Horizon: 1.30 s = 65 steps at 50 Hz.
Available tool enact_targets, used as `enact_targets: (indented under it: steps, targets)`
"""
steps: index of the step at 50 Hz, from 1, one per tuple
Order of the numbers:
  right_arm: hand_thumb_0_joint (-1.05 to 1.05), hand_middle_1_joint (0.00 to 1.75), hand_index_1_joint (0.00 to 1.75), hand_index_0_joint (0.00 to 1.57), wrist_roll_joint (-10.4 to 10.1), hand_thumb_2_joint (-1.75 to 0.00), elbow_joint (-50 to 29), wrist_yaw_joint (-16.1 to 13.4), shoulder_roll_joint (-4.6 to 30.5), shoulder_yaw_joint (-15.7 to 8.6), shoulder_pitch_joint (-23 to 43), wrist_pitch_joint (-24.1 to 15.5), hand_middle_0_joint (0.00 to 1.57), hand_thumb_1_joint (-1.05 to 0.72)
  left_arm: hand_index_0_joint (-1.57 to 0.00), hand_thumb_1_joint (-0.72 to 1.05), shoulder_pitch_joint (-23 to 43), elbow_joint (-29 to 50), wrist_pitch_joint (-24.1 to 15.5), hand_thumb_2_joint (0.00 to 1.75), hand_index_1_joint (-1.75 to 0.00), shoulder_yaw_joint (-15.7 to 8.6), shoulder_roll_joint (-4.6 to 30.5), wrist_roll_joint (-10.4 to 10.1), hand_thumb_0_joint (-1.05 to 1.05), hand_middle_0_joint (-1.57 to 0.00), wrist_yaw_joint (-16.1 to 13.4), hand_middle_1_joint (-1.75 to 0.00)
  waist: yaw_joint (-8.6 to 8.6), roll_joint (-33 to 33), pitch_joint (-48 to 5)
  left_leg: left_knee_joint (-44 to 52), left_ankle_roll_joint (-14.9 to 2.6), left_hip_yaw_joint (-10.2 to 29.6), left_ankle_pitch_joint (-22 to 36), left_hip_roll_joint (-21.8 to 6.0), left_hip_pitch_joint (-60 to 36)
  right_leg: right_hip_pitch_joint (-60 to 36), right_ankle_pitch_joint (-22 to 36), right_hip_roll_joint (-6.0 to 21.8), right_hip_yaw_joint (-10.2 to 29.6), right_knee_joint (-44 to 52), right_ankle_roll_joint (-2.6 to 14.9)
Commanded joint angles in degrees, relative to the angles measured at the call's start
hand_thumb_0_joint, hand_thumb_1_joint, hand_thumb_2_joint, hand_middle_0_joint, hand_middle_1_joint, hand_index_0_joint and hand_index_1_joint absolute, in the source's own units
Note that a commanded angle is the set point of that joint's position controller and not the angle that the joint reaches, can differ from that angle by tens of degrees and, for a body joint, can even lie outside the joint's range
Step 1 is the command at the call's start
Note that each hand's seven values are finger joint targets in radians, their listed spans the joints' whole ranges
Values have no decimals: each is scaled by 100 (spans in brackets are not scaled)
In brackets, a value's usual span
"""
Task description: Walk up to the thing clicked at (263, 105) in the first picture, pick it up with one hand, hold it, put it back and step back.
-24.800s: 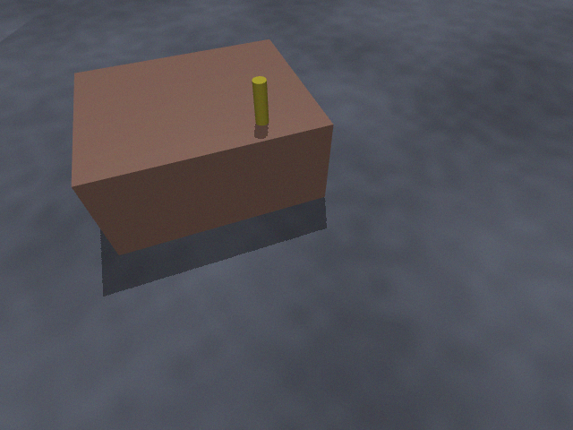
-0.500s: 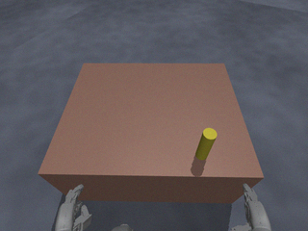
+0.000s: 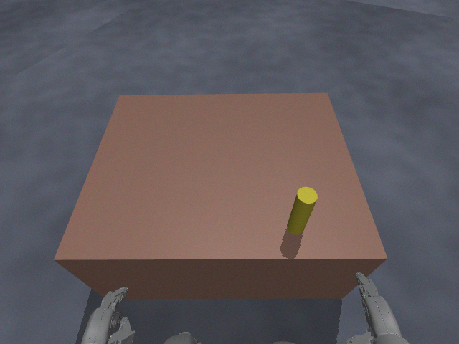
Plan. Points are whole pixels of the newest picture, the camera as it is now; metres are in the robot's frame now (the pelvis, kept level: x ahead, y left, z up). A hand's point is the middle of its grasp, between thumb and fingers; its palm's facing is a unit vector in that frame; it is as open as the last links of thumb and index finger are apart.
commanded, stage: stand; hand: right
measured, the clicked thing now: (300, 212) +0.48 -0.20 -0.22
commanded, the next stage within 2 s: none
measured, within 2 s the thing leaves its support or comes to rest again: neither
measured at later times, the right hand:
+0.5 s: hand out of the picture +0.06 -0.24 -0.11, palm faces +0.00 +0.94 -0.35, open 8.0 cm
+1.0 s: hand out of the picture +0.06 -0.23 -0.11, palm faces +0.00 +0.94 -0.35, open 7.4 cm
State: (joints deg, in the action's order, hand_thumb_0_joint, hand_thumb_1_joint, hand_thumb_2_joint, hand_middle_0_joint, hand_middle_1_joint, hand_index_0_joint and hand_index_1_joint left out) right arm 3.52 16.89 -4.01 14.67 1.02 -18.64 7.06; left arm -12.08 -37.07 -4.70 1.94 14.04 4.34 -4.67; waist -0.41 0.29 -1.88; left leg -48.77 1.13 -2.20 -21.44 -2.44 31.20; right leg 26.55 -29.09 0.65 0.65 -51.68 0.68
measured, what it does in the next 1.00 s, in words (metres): rises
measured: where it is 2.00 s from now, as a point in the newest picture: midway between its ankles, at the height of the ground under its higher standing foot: outside the picture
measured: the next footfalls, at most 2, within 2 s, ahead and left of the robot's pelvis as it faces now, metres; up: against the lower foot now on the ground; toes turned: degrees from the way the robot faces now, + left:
none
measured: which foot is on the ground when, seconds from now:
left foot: down 0.00-1.00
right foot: down 0.00-1.00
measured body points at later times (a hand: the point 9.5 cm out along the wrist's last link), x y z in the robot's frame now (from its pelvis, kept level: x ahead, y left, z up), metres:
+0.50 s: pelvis +0.01 +0.01 +0.04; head +0.01 +0.01 +0.49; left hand +0.07 +0.29 -0.10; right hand +0.06 -0.29 -0.09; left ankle +0.04 +0.14 -0.70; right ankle -0.02 -0.11 -0.70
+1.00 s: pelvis +0.00 +0.02 +0.05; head +0.00 +0.03 +0.50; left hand +0.06 +0.32 -0.10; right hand +0.06 -0.27 -0.08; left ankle +0.04 +0.14 -0.70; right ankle -0.02 -0.11 -0.70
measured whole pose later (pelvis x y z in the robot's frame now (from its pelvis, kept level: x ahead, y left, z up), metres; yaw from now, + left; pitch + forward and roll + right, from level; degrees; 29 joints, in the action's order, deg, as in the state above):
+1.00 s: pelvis +0.00 +0.02 +0.05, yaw -1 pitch -3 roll +0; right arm 1.0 66.4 -0.6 18.3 -0.3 -7.4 -0.8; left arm -8.2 -66.4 0.1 -0.2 19.1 1.1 -0.3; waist -0.1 1.2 3.1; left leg -20.8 0.1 -3.3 -8.4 -1.8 9.2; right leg 3.1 -12.9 0.9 1.1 -19.0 -1.4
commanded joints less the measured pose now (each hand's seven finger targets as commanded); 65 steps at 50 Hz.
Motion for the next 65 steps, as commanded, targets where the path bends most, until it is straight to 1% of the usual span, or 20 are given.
enact_targets:
  steps: [1,3,6,8,9,14,16,17,20,22,24,31,36,38,42,48,51,58,63,65]
  targets:
    - [0,30,30,20,14,-35,737,244,1126,-550,280,-754,20,27,-20,90,270,78,78,90,-30,-575,1415,-66,0,-20,237,-30,20,-10,-387,760,-519,473,998,-199,-1032,-240,1546,270,589,1406,381]
    - [0,30,30,20,-59,-51,1136,284,1151,-552,546,-808,20,11,-20,90,298,-133,140,90,-30,-594,1429,-121,0,-20,297,-30,6,64,-201,1034,-479,563,615,-261,-1263,74,806,210,606,1674,382]
    - [0,30,30,20,-61,-75,1748,299,1203,-556,701,-875,20,-13,-20,90,210,-479,181,90,-30,-575,1382,-119,0,-20,343,-30,71,-28,-181,1188,-484,626,833,-320,-1290,-303,1133,228,626,1834,350]
    - [0,30,30,20,-65,-90,2120,294,1207,-523,636,-928,20,-29,-20,90,252,-688,182,90,-30,-595,1409,-151,0,-20,357,-30,26,68,-268,1243,-457,548,1443,-322,-1516,-615,1795,271,638,1854,322]
    - [0,30,30,20,-69,-90,2302,276,1276,-531,584,-944,20,-37,-20,90,198,-783,191,90,-30,-608,1430,-180,0,-20,350,-30,40,-3,-378,1257,-453,530,1736,-339,-1641,-810,2153,285,615,1857,298]
    - [0,30,30,20,-118,-90,3028,237,1368,-474,716,-935,20,-77,-20,90,306,-1234,284,90,-30,-586,1516,-233,0,-20,345,-30,-10,3,-46,1791,-377,509,1616,-389,-1971,-915,1966,338,697,2464,274]
    - [0,30,30,20,-141,-90,3288,234,1394,-449,750,-926,20,-90,-20,90,194,-1457,293,90,-30,-566,1540,-258,0,-20,341,-30,15,97,-71,1847,-350,462,1873,-385,-2076,-1210,2386,417,720,2657,246]
    - [0,30,30,20,-160,-90,3416,230,1368,-426,777,-912,20,-90,-20,90,164,-1579,297,90,-30,-553,1566,-272,0,-20,332,-30,17,184,-43,1864,-320,409,1978,-365,-2190,-1298,2622,468,764,2778,229]
    - [0,30,30,20,-182,-90,3745,210,1441,-386,754,-904,20,-90,-20,90,254,-1781,321,90,-30,-543,1619,-293,0,-20,322,-30,-22,92,63,2222,-279,445,1955,-426,-2271,-1516,2487,446,683,3012,166]
    - [0,30,30,20,-192,-90,3881,205,1437,-368,867,-908,20,-90,-20,90,232,-1934,328,90,-30,-526,1614,-315,0,-20,313,-30,10,112,32,2280,-273,426,2230,-454,-2411,-1717,2888,479,648,3060,134]
    - [0,30,30,20,-195,-90,4038,203,1451,-354,954,-887,20,-90,-20,90,265,-2072,347,90,-30,-517,1635,-321,0,-20,326,-30,21,40,343,2541,-236,448,1618,-441,-2406,-1489,2127,446,651,3329,130]
    - [0,30,30,20,-189,-90,4368,216,1504,-339,1094,-901,20,-90,-20,90,376,-2373,371,90,-30,-488,1576,-310,0,-20,376,-30,18,-212,531,3060,-211,584,974,-513,-2362,-1562,1702,416,559,3510,101]
    - [0,30,30,20,-219,-90,4493,237,1500,-341,1198,-886,20,-90,-20,90,414,-2530,343,90,-30,-467,1559,-296,0,-20,374,-30,27,-54,424,3076,-225,570,1078,-506,-2451,-1677,1738,483,566,3667,54]
    - [0,30,30,20,-219,-90,4523,238,1498,-338,1200,-897,20,-90,-20,90,509,-2530,331,90,-30,-461,1561,-296,0,-20,375,-30,7,-39,312,3064,-228,546,1375,-519,-2474,-1829,2059,526,564,3651,54]
    - [0,30,30,20,-233,-90,4580,244,1535,-338,1300,-908,20,-90,-20,90,531,-2594,328,90,-30,-444,1578,-305,0,-20,366,-30,24,-67,250,3105,-222,550,1558,-533,-2615,-1837,2190,549,532,3652,18]
    - [0,30,30,20,-238,-90,4662,262,1557,-335,1309,-879,20,-90,-20,90,599,-2652,335,90,-30,-415,1582,-310,0,-20,367,-30,9,-1,274,3197,-227,544,1375,-533,-2535,-1879,2057,580,508,3709,0]
    - [0,30,30,20,-256,-90,4653,269,1587,-344,1386,-889,20,-90,-20,90,557,-2665,323,90,-30,-395,1576,-315,0,-20,364,-30,21,-42,178,3139,-238,530,1754,-546,-2716,-1872,2308,603,496,3700,-12]
    - [0,30,30,20,-257,-90,4683,287,1635,-366,1415,-882,20,-90,-20,90,583,-2648,317,90,-30,-381,1607,-320,0,-20,353,-30,5,-27,194,3168,-263,530,1694,-552,-2660,-1927,2253,634,468,3725,-23]
    - [0,30,30,20,-264,-90,4702,306,1623,-374,1442,-858,20,-90,-20,90,570,-2649,335,90,-30,-376,1629,-323,0,-20,367,-30,-15,-13,360,3334,-235,569,1099,-510,-2527,-1758,1846,598,442,3758,-20]
    - [0,30,30,20,-258,-90,4680,300,1666,-385,1490,-871,20,-90,-20,90,547,-2629,337,90,-30,-382,1635,-321,0,-20,370,-30,12,-116,254,3342,-265,580,1270,-549,-2619,-1821,2073,632,454,3708,-2]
